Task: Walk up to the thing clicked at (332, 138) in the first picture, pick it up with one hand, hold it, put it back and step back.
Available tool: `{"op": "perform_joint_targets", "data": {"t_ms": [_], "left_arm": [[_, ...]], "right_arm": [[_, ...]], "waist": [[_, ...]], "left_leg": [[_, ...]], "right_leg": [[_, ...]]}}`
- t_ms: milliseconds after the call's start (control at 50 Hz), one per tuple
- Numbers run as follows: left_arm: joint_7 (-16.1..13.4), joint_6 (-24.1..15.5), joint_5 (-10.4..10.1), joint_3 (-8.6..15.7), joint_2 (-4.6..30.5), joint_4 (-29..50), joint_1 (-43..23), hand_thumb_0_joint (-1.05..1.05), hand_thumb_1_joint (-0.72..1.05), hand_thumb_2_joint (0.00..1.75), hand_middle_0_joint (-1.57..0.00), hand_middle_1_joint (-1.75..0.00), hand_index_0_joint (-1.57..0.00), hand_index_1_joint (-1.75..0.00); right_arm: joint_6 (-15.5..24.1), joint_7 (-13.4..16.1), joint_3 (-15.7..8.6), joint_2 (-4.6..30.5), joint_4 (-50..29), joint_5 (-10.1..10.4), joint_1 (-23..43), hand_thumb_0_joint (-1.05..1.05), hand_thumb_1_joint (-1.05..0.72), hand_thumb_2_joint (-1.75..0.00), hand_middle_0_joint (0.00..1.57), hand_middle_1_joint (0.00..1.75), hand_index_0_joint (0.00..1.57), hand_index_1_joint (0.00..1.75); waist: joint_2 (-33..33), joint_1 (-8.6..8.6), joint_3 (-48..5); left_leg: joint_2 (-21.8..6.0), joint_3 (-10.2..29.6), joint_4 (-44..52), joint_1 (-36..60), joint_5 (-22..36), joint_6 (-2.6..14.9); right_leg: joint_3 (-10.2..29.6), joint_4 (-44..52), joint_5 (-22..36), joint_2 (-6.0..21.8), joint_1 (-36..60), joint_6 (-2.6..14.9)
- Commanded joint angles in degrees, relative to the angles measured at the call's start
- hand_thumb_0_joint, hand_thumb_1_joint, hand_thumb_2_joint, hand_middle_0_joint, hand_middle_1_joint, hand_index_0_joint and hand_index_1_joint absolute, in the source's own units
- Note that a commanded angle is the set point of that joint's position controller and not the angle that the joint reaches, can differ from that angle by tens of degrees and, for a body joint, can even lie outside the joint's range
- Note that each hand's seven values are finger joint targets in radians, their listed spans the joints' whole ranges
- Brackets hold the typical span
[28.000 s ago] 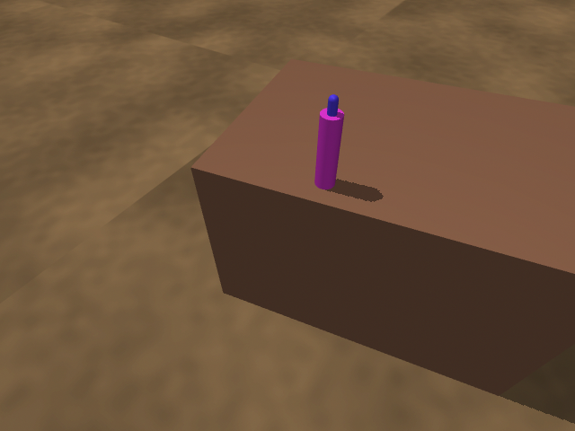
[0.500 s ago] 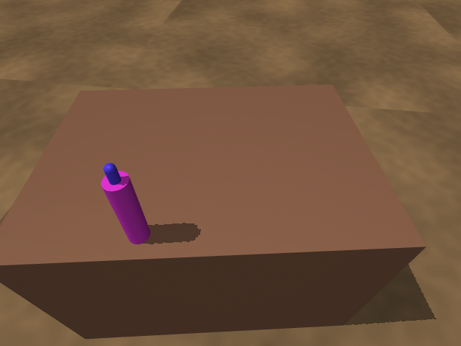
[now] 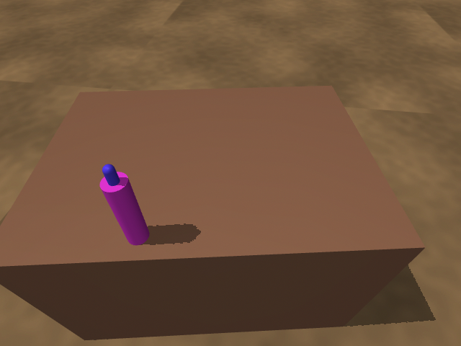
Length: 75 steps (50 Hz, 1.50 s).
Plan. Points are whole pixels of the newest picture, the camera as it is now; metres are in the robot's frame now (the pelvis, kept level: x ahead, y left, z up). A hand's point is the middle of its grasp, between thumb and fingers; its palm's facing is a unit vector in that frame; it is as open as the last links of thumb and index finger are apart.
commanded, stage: stand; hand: left
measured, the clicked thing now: (125, 205) +0.42 +0.22 -0.01
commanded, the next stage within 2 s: step back in 0.36 s
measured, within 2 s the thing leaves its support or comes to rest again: neither
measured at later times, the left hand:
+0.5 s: hand out of the picture +0.08 +0.26 -0.16, palm faces +0.01 -0.93 -0.37, open 7.4 cm
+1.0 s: hand out of the picture +0.00 +0.30 -0.18, palm faces -0.08 -0.93 -0.36, open 7.4 cm
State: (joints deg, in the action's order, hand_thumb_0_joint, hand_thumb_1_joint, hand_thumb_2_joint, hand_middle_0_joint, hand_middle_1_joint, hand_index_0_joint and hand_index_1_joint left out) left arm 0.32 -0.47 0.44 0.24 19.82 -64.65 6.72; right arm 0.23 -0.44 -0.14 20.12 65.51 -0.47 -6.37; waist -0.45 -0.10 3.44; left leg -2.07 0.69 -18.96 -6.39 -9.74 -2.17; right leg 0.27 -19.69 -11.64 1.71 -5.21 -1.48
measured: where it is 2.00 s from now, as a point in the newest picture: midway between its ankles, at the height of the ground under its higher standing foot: outside the picture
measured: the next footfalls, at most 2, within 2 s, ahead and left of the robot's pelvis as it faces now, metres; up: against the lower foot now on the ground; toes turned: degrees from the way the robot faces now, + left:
right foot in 1.08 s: -0.14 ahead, -0.10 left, +0.00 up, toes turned -1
left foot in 1.44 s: -0.19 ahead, +0.14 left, +0.00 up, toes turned -2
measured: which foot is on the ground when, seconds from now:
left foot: down 0.00-1.00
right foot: down 0.00-0.70, up 0.72-1.00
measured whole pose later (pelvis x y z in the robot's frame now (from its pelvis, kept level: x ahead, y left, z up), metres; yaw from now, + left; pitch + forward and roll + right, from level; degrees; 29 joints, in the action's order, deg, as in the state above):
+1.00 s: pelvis -0.10 +0.04 -0.02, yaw -3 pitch -1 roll -1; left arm -0.6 3.8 0.4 4.1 23.3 -52.2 7.0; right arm -1.4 0.2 -2.3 20.2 51.3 -1.6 -6.4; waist 2.2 -0.2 11.2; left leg -1.6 -2.6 -34.0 -21.9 -11.1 2.1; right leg 7.5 -56.0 -29.2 -3.4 -19.4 -1.5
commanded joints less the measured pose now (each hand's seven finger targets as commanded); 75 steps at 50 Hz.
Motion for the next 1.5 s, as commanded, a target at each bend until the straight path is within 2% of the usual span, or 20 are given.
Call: {"op": "perform_joint_targets", "data": {"t_ms": [0, 400, 600, 640, 680, 720, 780, 940, 1020, 1060, 1080, 1120, 1140, 1200, 1240, 1340, 1400, 1440, 1460, 1480], "left_arm": [[-0.9, -1.2, 0.1, 2.5, 12.3, 3.0, -1.7, 0.00, 0.90, 0.90, -0.20, -0.30, -0.20, -0.30], [-1.6, 0.1, -1.0, 5.5, 15.2, 6.4, -0.9, 0.00, 0.90, 0.90, -0.20, -0.30, -0.20, -0.30], [-1.2, 2.3, 1.1, 6.7, 17.9, 15.2, -10.0, 0.00, 0.90, 0.90, -0.20, -0.30, -0.20, -0.30], [-1.2, 2.7, 0.8, 6.4, 16.2, 16.3, -10.6, 0.00, 0.90, 0.90, -0.20, -0.30, -0.20, -0.30], [-2.1, 3.3, 0.0, 5.8, 11.4, 16.6, -7.2, 0.00, 0.90, 0.90, -0.20, -0.30, -0.20, -0.30], [-2.7, 3.7, 0.4, 6.1, 12.7, 15.0, -4.7, 0.00, 0.90, 0.90, -0.20, -0.30, -0.20, -0.30], [-2.3, 3.9, -0.4, 6.2, 13.2, 13.8, 1.9, 0.00, 0.90, 0.90, -0.20, -0.30, -0.20, -0.30], [-1.6, 2.6, 0.1, 6.5, 12.4, 17.3, 1.1, 0.00, 0.90, 0.90, -0.20, -0.30, -0.20, -0.30], [-0.9, 2.2, 0.4, 7.1, 12.3, 14.8, 7.2, 0.00, 0.90, 0.90, -0.20, -0.30, -0.20, -0.30], [-0.8, 1.9, 0.8, 7.2, 11.8, 12.9, 12.6, 0.00, 0.90, 0.90, -0.20, -0.30, -0.20, -0.30], [-0.9, 1.6, 1.7, 7.9, 14.8, 13.6, 11.9, 0.00, 0.90, 0.90, -0.20, -0.30, -0.20, -0.30], [-0.8, 1.7, 2.2, 9.8, 23.8, 18.2, 3.5, 0.00, 0.90, 0.90, -0.20, -0.30, -0.20, -0.30], [-1.1, 1.3, 2.2, 9.5, 22.0, 19.9, -0.3, 0.00, 0.90, 0.90, -0.20, -0.30, -0.20, -0.30], [-1.6, 0.8, 1.6, 8.1, 15.3, 21.4, -5.0, 0.00, 0.90, 0.90, -0.20, -0.30, -0.20, -0.30], [-1.5, 1.0, 1.9, 8.2, 15.1, 21.9, -2.7, 0.00, 0.90, 0.90, -0.20, -0.30, -0.20, -0.30], [-2.6, 1.8, 1.5, 8.0, 13.8, 22.5, 3.3, 0.00, 0.90, 0.90, -0.20, -0.30, -0.20, -0.30], [-2.0, 2.9, 0.2, 7.3, 14.5, 23.4, 2.3, 0.00, 0.90, 0.90, -0.20, -0.30, -0.20, -0.30], [-1.6, 3.4, -0.2, 6.4, 12.1, 24.9, 2.8, 0.00, 0.90, 0.90, -0.20, -0.30, -0.20, -0.30], [-1.6, 3.4, -0.6, 6.1, 10.4, 24.9, 2.6, 0.00, 0.90, 0.90, -0.20, -0.30, -0.20, -0.30], [-2.5, 3.5, 0.0, 7.2, 12.5, 25.2, -1.9, 0.00, 0.90, 0.90, -0.20, -0.30, -0.20, -0.30]], "right_arm": [[1.2, 0.9, -2.3, 11.9, -3.2, -0.1, 1.7, 0.00, -0.90, -0.90, 0.20, 0.30, 0.20, 0.30], [-0.4, 0.7, -3.9, 13.9, -6.0, 1.3, 1.8, 0.00, -0.90, -0.90, 0.20, 0.30, 0.20, 0.30], [-2.5, 0.0, -5.7, 12.9, -10.0, 0.4, -5.6, 0.00, -0.90, -0.90, 0.20, 0.30, 0.20, 0.30], [-2.0, 0.0, -6.3, 14.5, -10.3, 0.4, -7.0, 0.00, -0.90, -0.90, 0.20, 0.30, 0.20, 0.30], [-0.8, 0.2, -7.5, 21.4, -12.1, -0.6, -3.9, 0.00, -0.90, -0.90, 0.20, 0.30, 0.20, 0.30], [-0.3, 0.7, -7.7, 22.1, -13.7, -1.3, -2.1, 0.00, -0.90, -0.90, 0.20, 0.30, 0.20, 0.30], [-0.1, 1.7, -6.7, 17.2, -16.0, -1.7, 3.9, 0.00, -0.90, -0.90, 0.20, 0.30, 0.20, 0.30], [-0.8, 2.1, -6.6, 15.7, -17.6, -1.3, -2.5, 0.00, -0.90, -0.90, 0.20, 0.30, 0.20, 0.30], [-1.8, 1.9, -6.8, 17.3, -18.6, -0.9, -0.7, 0.00, -0.90, -0.90, 0.20, 0.30, 0.20, 0.30], [-2.3, 1.6, -6.6, 17.0, -18.9, -0.1, 1.5, 0.00, -0.90, -0.90, 0.20, 0.30, 0.20, 0.30], [-2.2, 1.4, -6.0, 15.0, -19.5, 0.4, 1.8, 0.00, -0.90, -0.90, 0.20, 0.30, 0.20, 0.30], [-2.3, 2.1, -6.1, 13.1, -20.3, 0.2, 3.5, 0.00, -0.90, -0.90, 0.20, 0.30, 0.20, 0.30], [-2.2, 2.2, -6.7, 15.0, -19.0, 0.1, 1.6, 0.00, -0.90, -0.90, 0.20, 0.30, 0.20, 0.30], [-2.0, 1.8, -5.5, 12.5, -17.0, 1.0, -3.1, 0.00, -0.90, -0.90, 0.20, 0.30, 0.20, 0.30], [-1.6, 2.2, -4.9, 12.7, -17.2, 0.7, -3.9, 0.00, -0.90, -0.90, 0.20, 0.30, 0.20, 0.30], [-0.6, 2.6, -4.6, 11.7, -19.3, 0.0, -2.9, 0.00, -0.90, -0.90, 0.20, 0.30, 0.20, 0.30], [0.2, 2.4, -5.3, 11.2, -17.6, -0.5, -7.1, 0.00, -0.90, -0.90, 0.20, 0.30, 0.20, 0.30], [0.5, 2.4, -7.1, 16.2, -18.1, -1.5, -6.8, 0.00, -0.90, -0.90, 0.20, 0.30, 0.20, 0.30], [0.2, 2.0, -7.9, 20.7, -19.0, -1.5, -3.9, 0.00, -0.90, -0.90, 0.20, 0.30, 0.20, 0.30], [0.2, 1.9, -8.4, 23.9, -19.5, -1.4, -4.9, 0.00, -0.90, -0.90, 0.20, 0.30, 0.20, 0.30]], "waist": [[0.7, -0.13, -2.9], [1.1, -0.11, -2.9], [13.2, -2.89, -6.9], [8.0, -3.20, -5.6], [-10.5, -1.72, -3.9], [-8.0, -1.34, -4.6], [-7.1, 3.17, -5.8], [-8.3, -2.02, -7.6], [-11.0, -0.59, -9.6], [-9.5, 1.96, -10.3], [-2.4, 1.62, -8.4], [17.4, 3.23, -0.8], [15.4, 1.39, 2.2], [8.7, -2.76, 1.1], [9.9, -0.94, -1.1], [12.2, 2.54, -6.6], [10.6, 0.66, -8.8], [0.4, 1.54, -10.0], [-10.3, 1.60, -8.3], [-13.7, -2.91, -7.6]], "left_leg": [[-5.0, 3.9, 3.0, 0.5, 4.2, 2.75], [-4.1, 2.6, -8.8, -2.0, 20.5, 5.43], [3.0, 1.1, -27.5, -3.2, -11.4, 5.77], [-1.1, 5.1, -19.8, -4.4, 0.0, 7.27], [-16.0, 27.6, -0.5, -7.1, 20.9, 13.16], [-19.2, 32.3, 0.3, -11.0, 17.6, 17.27], [-11.9, 16.4, -4.0, -4.6, 14.5, 13.36], [-13.1, 13.2, -7.3, 4.6, 17.6, 16.70], [-12.1, 11.9, -8.8, -2.1, 10.9, 13.78], [-9.4, 9.5, -11.9, -7.0, 4.8, 10.34], [-5.7, 7.4, -16.1, -14.0, -0.7, 7.18], [7.6, 3.8, -38.2, -21.9, -25.1, 1.58], [5.1, 8.2, -44.9, -18.6, -24.2, 1.32], [10.3, 8.9, -48.5, -21.1, -16.6, 2.32], [10.4, 7.3, -48.4, -21.3, -15.9, 1.48], [3.1, 4.7, -25.0, -22.7, -19.9, 1.33], [3.6, -0.5, -2.9, -11.1, -3.9, 2.58], [-6.0, 12.5, -2.6, 0.7, 18.9, 5.56], [-15.4, 24.1, -2.5, 3.7, 26.6, 11.58], [-21.3, 31.1, -1.7, -4.8, 25.5, 19.53]], "right_leg": [[4.0, 3.9, 6.1, 5.5, -1.7, 2.14], [3.7, -5.1, 21.3, 5.1, -4.5, 4.94], [11.6, -7.5, 13.3, 15.4, -17.3, 13.60], [7.7, -15.7, 5.1, 9.7, -18.6, 10.08], [5.3, -36.9, -22.4, -8.2, -21.7, 4.15], [12.5, -48.6, -26.2, -8.4, -21.0, 3.93], [12.1, -51.1, -17.4, -6.9, -23.8, 3.74], [6.6, -32.4, -18.1, -4.3, -20.2, -0.48], [1.6, -15.3, -11.5, -2.7, -9.2, 0.98], [0.4, -4.7, -2.0, -2.4, -2.8, 2.82], [9.3, -2.7, -4.2, 2.5, -2.4, 4.89], [32.8, 4.9, -4.6, 21.7, -16.2, 18.87], [32.9, 4.7, -0.7, 22.7, -21.8, 19.18], [10.9, -2.7, 19.0, 9.9, -13.2, 11.51], [9.2, -4.6, 19.9, 8.2, -9.0, 11.03], [12.2, -11.8, 29.2, 12.8, 8.7, 13.30], [8.0, -20.1, 30.3, 9.7, 5.4, 10.27], [5.3, -26.0, 12.7, 3.5, -9.5, 5.16], [1.5, -32.8, -14.2, -6.2, -21.5, 2.93], [7.7, -42.4, -26.8, -6.4, -18.7, 2.34]]}}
